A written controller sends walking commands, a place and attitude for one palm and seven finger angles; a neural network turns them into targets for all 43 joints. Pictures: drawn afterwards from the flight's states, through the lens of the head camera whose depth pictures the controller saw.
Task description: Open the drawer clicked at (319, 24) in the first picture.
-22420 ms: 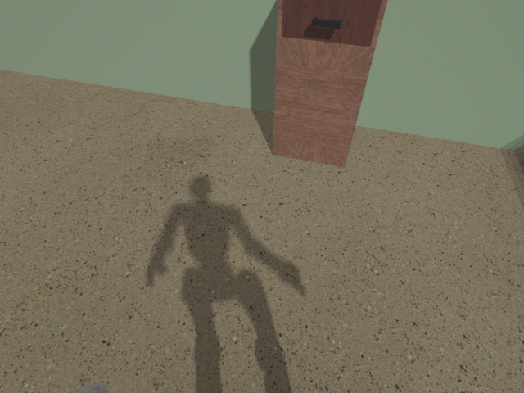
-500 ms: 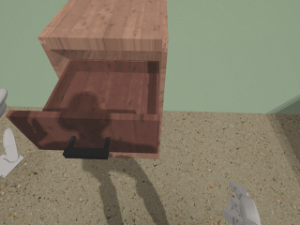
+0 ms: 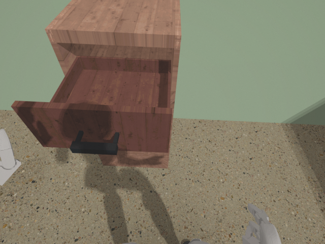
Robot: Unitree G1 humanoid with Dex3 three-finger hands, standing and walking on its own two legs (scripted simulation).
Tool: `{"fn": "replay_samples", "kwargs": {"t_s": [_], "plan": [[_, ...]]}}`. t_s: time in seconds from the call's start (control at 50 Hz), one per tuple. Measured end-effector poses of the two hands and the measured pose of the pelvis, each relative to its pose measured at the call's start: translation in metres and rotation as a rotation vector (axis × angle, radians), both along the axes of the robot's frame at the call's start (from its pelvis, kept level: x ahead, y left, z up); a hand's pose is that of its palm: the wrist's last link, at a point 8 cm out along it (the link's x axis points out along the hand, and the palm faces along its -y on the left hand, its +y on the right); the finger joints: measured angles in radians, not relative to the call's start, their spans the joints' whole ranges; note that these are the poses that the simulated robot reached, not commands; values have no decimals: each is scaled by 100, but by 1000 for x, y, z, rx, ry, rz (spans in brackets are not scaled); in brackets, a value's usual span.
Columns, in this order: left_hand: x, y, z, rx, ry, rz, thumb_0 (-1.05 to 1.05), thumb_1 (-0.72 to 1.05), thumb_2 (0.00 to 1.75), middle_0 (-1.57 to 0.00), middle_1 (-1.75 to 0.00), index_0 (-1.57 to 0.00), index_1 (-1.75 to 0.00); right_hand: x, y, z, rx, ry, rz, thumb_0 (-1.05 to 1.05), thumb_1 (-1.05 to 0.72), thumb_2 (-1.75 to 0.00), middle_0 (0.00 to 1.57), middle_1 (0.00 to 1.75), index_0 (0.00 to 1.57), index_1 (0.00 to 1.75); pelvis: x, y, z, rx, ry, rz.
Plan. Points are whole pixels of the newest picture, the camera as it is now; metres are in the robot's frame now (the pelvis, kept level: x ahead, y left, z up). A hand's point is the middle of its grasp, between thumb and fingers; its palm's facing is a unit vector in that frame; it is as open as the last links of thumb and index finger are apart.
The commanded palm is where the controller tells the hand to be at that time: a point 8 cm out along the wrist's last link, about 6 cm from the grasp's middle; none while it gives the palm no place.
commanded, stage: step back with the hand held close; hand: left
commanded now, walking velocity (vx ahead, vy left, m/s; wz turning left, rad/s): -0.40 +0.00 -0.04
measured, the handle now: (96, 141) +0.36 +0.20 +0.03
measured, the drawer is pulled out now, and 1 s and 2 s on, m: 0.30 0.30 0.30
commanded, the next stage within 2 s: stop stepping back and stand still in 0.56 s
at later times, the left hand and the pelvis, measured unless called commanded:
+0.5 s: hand (24, 193) +0.15 +0.20 +0.21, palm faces +0.35 -0.81 -0.47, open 7.5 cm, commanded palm +0.08 +0.25 +0.22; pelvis -0.06 -0.03 +0.02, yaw -1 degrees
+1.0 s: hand out of the picture +0.01 +0.21 +0.21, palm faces +0.45 -0.80 -0.39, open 7.5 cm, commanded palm -0.05 +0.25 +0.22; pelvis -0.18 -0.03 +0.02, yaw +1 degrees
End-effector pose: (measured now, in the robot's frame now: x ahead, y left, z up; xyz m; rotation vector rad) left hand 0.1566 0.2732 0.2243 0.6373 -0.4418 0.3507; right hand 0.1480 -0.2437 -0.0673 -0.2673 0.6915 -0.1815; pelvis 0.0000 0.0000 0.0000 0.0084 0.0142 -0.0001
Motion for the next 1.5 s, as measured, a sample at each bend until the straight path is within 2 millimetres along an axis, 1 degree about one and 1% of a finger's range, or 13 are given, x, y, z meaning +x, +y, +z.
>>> {"fn": "replay_samples", "kwargs": {"t_s": [0.22,0.3,0.36,0.46,0.56,0.64,0.74,0.84,1.02,1.14,1.28,1.38,1.5], "plan": [[-12,-1,0,-57,-68,-12,1,88,90,-21,-30,-21,-30,-13,-1,-1,-31,20,-21,1,-91,-90,21,30,20,30,-15,2,-2,-22,9,-1],[-18,-2,3,-70,-39,0,1,88,90,-21,-30,-21,-30,-22,4,4,9,-3,-21,1,-91,-90,21,30,20,30,-20,-7,6,-38,14,1],[-26,-14,3,-76,-11,-15,1,88,90,-21,-30,-21,-30,-27,5,3,55,-16,9,1,-91,-90,21,30,20,30,-26,-17,6,-22,20,-23],[-35,-33,5,-77,46,-71,1,88,90,-21,-30,-21,-30,-37,-5,8,73,25,32,1,-90,-90,21,30,20,30,-50,-25,16,-3,36,-27],[-55,-31,4,-56,110,-67,1,88,90,-21,-30,-21,-30,-51,-14,28,30,13,10,1,-91,-90,21,30,20,30,-72,-26,25,36,54,-26],[-79,-26,1,-46,100,-97,1,88,90,-21,-30,-21,-30,-65,-20,31,-26,-24,6,1,-91,-90,21,30,20,30,-93,-17,15,-20,66,3],[-120,-19,5,-15,81,-82,1,88,90,-21,-30,-21,-30,-97,-18,30,-22,-16,12,1,-91,-90,21,30,20,30,-122,-21,16,5,36,9],[-160,-26,9,-27,60,-16,1,88,90,-21,-30,-21,-30,-132,-13,21,36,-27,50,1,-91,-90,21,30,20,30,-145,-30,14,0,2,-2],[-193,-28,1,-142,4,15,1,88,90,-21,-30,-21,-30,-195,-26,9,11,54,9,1,-90,-90,21,30,20,30,-179,-32,14,-5,-8,28],[-212,-29,7,-71,13,16,1,88,90,-21,-30,-21,-30,-224,-31,8,27,27,-23,1,-91,-90,21,30,20,30,-194,-35,15,-4,-37,36],[-222,-38,3,-53,21,48,1,88,90,-21,-30,-21,-30,-231,-40,-12,56,82,11,1,-90,-90,21,30,20,30,-206,-48,8,0,-43,43],[-230,-43,1,-119,17,40,1,88,90,-21,-30,-21,-30,-228,-45,-1,31,85,8,1,-91,-90,21,30,20,30,-205,-47,15,10,-35,47],[-232,-36,3,-82,22,38,1,88,90,-21,-30,-21,-30,-212,-40,9,11,10,17,1,-91,-90,21,30,20,30,-206,-42,14,7,-39,44]]}}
